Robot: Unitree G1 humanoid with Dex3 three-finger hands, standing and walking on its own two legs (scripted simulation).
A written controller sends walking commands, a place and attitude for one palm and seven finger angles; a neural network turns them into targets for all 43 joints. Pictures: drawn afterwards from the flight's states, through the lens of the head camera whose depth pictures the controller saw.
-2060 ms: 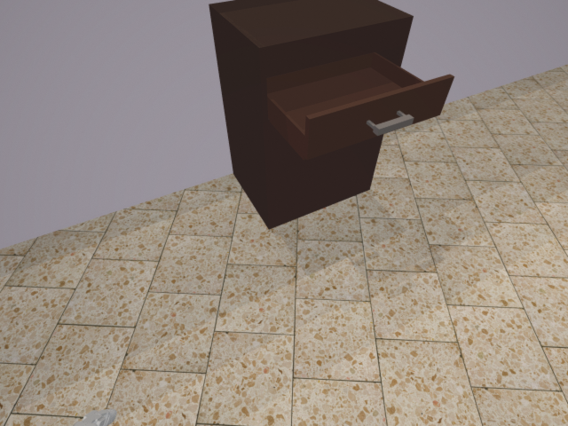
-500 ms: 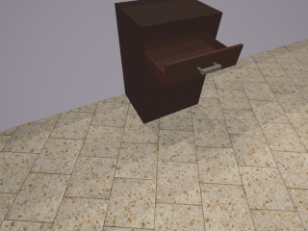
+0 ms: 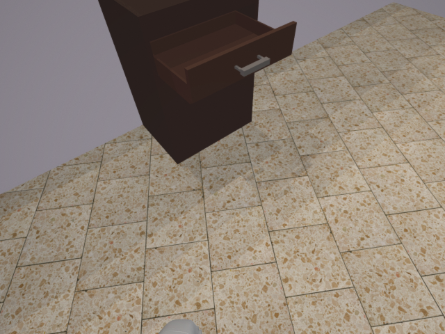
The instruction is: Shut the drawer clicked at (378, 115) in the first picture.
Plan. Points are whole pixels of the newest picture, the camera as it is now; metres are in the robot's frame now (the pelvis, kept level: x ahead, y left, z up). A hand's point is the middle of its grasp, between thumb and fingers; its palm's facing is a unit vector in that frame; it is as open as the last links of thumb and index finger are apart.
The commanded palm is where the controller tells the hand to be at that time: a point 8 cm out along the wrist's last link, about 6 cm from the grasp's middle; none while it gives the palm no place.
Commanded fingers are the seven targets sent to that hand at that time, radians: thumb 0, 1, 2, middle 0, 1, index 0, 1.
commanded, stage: walk to a spot facing it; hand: left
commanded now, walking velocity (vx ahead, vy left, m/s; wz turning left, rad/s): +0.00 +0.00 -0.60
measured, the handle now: (251, 64) +1.05 -0.01 -0.10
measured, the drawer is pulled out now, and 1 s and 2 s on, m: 0.26 0.26 0.26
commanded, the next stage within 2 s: none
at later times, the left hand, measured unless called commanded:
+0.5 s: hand out of the picture +0.09 +0.27 -0.16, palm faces -0.19 -0.96 -0.20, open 7.4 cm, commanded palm none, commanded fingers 0.00 0.90 0.90 -0.20 -0.30 -0.20 -0.30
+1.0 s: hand (222, 271) +0.28 +0.04 -0.17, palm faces -0.66 -0.75 -0.11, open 7.4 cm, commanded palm none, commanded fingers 0.00 0.90 0.90 -0.20 -0.30 -0.20 -0.30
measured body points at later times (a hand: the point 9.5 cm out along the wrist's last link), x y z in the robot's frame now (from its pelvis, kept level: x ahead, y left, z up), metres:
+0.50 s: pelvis -0.02 +0.07 +0.02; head -0.01 +0.11 +0.46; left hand +0.10 +0.32 -0.14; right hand +0.01 -0.20 -0.10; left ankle -0.01 +0.17 -0.73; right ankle +0.00 -0.07 -0.68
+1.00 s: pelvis +0.07 -0.01 +0.00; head +0.12 -0.03 +0.44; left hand +0.31 +0.08 -0.15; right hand -0.18 -0.08 -0.12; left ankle -0.01 +0.17 -0.73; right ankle +0.10 -0.17 -0.70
